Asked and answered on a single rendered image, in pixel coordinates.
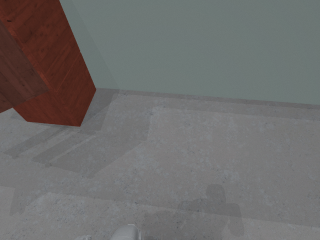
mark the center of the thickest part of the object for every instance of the left robot thigh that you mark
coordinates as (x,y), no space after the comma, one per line
(127,232)

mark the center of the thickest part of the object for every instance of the cupboard door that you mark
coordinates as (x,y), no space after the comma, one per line
(19,80)

